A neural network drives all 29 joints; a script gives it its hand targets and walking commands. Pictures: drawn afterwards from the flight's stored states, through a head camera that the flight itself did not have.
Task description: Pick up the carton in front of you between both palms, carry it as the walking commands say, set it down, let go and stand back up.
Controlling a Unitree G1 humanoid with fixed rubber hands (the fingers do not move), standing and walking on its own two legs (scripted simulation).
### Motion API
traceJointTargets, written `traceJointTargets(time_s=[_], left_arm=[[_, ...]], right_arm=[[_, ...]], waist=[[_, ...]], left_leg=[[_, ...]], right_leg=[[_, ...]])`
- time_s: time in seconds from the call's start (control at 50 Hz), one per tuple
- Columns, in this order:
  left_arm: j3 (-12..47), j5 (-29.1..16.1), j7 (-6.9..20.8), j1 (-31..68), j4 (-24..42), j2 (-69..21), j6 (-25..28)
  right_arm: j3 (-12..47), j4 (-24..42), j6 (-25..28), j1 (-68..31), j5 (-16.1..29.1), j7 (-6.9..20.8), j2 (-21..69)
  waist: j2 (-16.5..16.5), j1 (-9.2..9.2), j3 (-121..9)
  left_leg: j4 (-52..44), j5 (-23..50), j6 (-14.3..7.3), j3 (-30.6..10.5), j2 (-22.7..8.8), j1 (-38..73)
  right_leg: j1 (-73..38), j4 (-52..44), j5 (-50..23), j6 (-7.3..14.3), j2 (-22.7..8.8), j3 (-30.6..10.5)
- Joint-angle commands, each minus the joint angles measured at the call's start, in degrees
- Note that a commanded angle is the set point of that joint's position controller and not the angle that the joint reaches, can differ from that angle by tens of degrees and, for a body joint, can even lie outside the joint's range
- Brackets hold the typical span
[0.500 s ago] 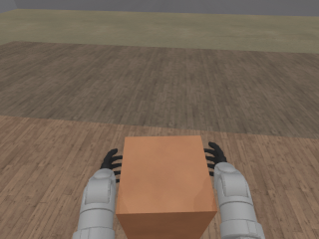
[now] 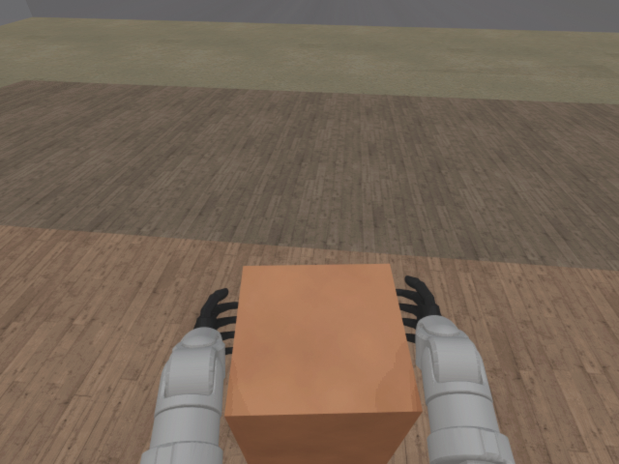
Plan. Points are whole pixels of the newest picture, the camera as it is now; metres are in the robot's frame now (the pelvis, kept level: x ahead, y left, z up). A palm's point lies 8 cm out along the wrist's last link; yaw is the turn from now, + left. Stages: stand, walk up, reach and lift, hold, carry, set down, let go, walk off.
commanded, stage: hold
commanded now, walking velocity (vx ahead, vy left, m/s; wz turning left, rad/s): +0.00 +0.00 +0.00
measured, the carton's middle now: (317, 369) +0.29 +0.00 -0.03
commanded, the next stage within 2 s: carry in 0.42 s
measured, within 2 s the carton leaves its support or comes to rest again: neither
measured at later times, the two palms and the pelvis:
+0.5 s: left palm (208, 339) +0.29 +0.14 +0.05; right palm (428, 327) +0.29 -0.15 +0.06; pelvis +0.00 +0.00 +0.00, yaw -1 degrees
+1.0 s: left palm (233, 248) +0.44 +0.13 +0.08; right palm (419, 246) +0.43 -0.17 +0.08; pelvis +0.17 -0.01 +0.00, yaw -3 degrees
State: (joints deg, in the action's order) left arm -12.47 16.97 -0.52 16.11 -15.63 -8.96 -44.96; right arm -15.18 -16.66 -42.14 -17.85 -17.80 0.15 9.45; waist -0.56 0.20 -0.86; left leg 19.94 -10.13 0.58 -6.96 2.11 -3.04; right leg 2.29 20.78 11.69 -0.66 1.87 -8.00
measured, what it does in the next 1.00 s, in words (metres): walks ahead: left foot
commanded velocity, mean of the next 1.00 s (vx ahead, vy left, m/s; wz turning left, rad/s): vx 0.31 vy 0.00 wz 0.00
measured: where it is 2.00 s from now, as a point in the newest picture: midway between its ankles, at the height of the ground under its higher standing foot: (326, 343)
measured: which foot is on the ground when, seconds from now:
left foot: down 0.00-0.62, up 0.64-0.82, down 0.84-1.00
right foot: down 0.00-0.84, up 0.86-1.00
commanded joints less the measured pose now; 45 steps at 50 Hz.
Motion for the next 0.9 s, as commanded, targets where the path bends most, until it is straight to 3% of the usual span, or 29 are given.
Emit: traceJointTargets(time_s=[0.0,0.38,0.4,0.44,0.46,0.52,0.56,0.58,0.6,0.62,0.64,0.66,0.7,0.74,0.78,0.8,0.82,0.84,0.86,0.88], left_arm=[[30.06,-16.89,14.73,31.27,4.50,-52.98,3.35],[30.09,-16.97,14.93,31.43,4.83,-52.50,3.35],[30.66,-17.44,14.88,32.63,4.79,-52.89,3.48],[32.42,-18.67,14.61,32.82,7.30,-52.95,3.28],[33.91,-19.62,14.43,33.30,8.98,-53.21,3.03],[39.34,-23.55,13.68,33.39,15.05,-53.23,0.86],[42.49,-25.90,13.01,32.67,19.25,-52.17,-1.77],[43.56,-26.80,12.64,32.55,21.16,-51.58,-3.34],[44.08,-27.44,12.30,32.71,22.68,-50.51,-5.02],[44.50,-28.02,11.80,31.20,23.49,-49.12,-6.86],[44.61,-28.56,11.22,29.73,23.88,-47.47,-8.73],[44.98,-28.81,10.53,29.20,25.59,-47.21,-10.32],[45.69,-30.22,9.47,28.17,29.99,-46.69,-13.31],[46.94,-31.61,9.02,27.08,33.83,-47.25,-15.84],[47.61,-32.51,9.03,23.46,36.10,-47.97,-18.22],[47.72,-32.64,9.19,21.00,36.63,-48.28,-19.25],[47.63,-32.67,9.38,19.30,36.97,-48.09,-20.13],[47.88,-32.97,9.80,19.24,38.29,-47.85,-21.24],[48.13,-33.99,10.24,21.82,40.31,-46.97,-22.53],[48.56,-34.91,10.69,22.89,40.83,-47.83,-23.26]], right_arm=[[30.07,-1.41,0.17,-24.15,15.82,15.36,54.33],[30.22,-0.99,0.06,-24.03,15.97,15.08,54.62],[30.94,-0.72,0.01,-24.78,16.56,15.06,54.48],[32.09,0.95,-0.11,-23.85,17.12,14.53,54.80],[33.49,3.11,-0.39,-24.31,17.74,14.17,54.96],[38.36,9.58,-2.57,-23.32,20.79,12.67,54.63],[41.88,14.55,-5.40,-22.89,23.02,11.46,53.23],[43.46,16.94,-7.10,-23.37,24.02,10.97,52.39],[44.77,18.85,-8.89,-24.02,25.05,10.72,51.82],[46.34,20.61,-10.86,-24.53,26.27,10.52,51.28],[47.71,21.69,-12.72,-24.91,27.70,10.38,50.09],[48.92,23.58,-14.40,-26.59,29.30,10.38,50.15],[50.59,26.24,-17.14,-25.04,32.66,10.27,50.42],[51.39,28.32,-19.23,-22.08,34.21,9.84,50.73],[51.25,30.51,-21.17,-17.56,34.43,9.31,50.90],[50.85,31.51,-22.12,-15.69,34.19,9.12,50.71],[50.41,32.32,-23.06,-13.40,33.71,8.92,50.15],[49.70,32.85,-23.81,-11.00,32.31,8.68,48.59],[48.73,31.75,-24.28,-10.51,31.49,8.52,50.06],[48.25,34.03,-24.83,-11.19,31.60,8.40,51.06]], waist=[[0.39,-0.04,-11.97],[0.12,-0.14,-11.45],[2.58,-0.40,-8.32],[3.06,-0.17,-8.91],[3.22,-0.02,-8.49],[8.15,0.12,-13.75],[8.53,0.03,-15.90],[6.70,-0.17,-15.59],[1.35,-0.42,-14.51],[-9.34,-1.22,-13.78],[-14.90,-1.68,-10.33],[-13.83,-2.10,-8.91],[-8.40,-1.85,-12.29],[-8.72,-1.66,-15.80],[-8.47,-0.87,-18.10],[-6.18,-0.64,-19.67],[-2.11,0.28,-21.98],[10.56,1.47,-23.64],[17.90,1.74,-19.48],[12.86,1.54,-16.46]], left_leg=[[-2.34,8.90,0.36,3.10,3.05,5.07],[-2.34,7.46,0.14,3.18,3.19,4.31],[1.32,-2.63,-0.52,2.09,-6.95,-3.26],[-2.73,-27.89,-1.66,-1.93,-6.91,-9.30],[-3.28,-32.62,-2.30,-2.69,-7.42,-10.39],[-4.42,-26.66,-5.08,-6.33,-12.22,-6.87],[-3.87,-28.84,-6.26,-5.28,-12.87,-9.11],[-1.62,-29.22,-5.30,-2.23,-11.16,-12.63],[4.78,-26.70,-3.26,2.90,-8.08,-17.53],[17.46,-21.85,-0.45,9.70,-4.39,-25.37],[22.93,-18.63,0.78,12.84,-2.44,-35.47],[22.70,-19.37,0.22,10.94,-4.95,-38.43],[18.95,-17.39,0.05,12.34,-4.73,-34.42],[12.63,-11.99,0.29,15.44,-2.04,-28.09],[2.17,-3.86,0.36,19.02,-0.47,-16.36],[-0.84,-0.35,0.07,18.77,-1.23,-4.83],[-2.03,-1.88,-1.29,13.57,-6.16,9.08],[-6.62,-12.92,-6.20,-4.82,-19.09,19.10],[-7.87,-10.48,-13.26,-20.01,-27.64,21.23],[-7.23,-5.98,-15.57,-20.64,-29.24,18.22]], right_leg=[[0.77,-3.34,-10.21,-0.60,3.30,3.93],[0.80,-3.40,-9.23,-0.59,3.10,3.70],[9.49,0.66,1.58,0.63,-5.84,1.87],[12.82,0.47,23.18,1.05,-4.09,0.77],[15.08,2.29,26.69,0.94,-3.38,1.93],[16.45,11.46,11.81,0.13,-0.54,10.04],[13.44,7.58,12.23,0.53,-0.44,11.79],[10.22,4.04,14.09,1.04,-1.38,10.32],[7.00,-1.27,18.74,2.36,-5.54,3.85],[1.91,-7.64,25.69,5.54,-14.05,-8.98],[-3.01,-11.67,23.77,8.92,-19.92,-18.77],[-3.96,-11.45,16.93,11.74,-21.68,-20.76],[-4.97,-9.18,5.50,11.36,-20.12,-13.21],[-5.02,-6.08,-2.25,9.03,-16.22,-4.61],[-0.80,-0.88,-4.02,7.06,-12.76,3.25],[6.16,3.30,-2.47,5.75,-11.25,6.59],[16.21,10.50,-0.43,4.01,-9.77,9.50],[29.78,24.64,8.76,1.60,-6.21,14.76],[43.04,31.02,18.89,1.05,-2.80,15.21],[46.09,35.56,21.04,2.20,-6.26,11.07]])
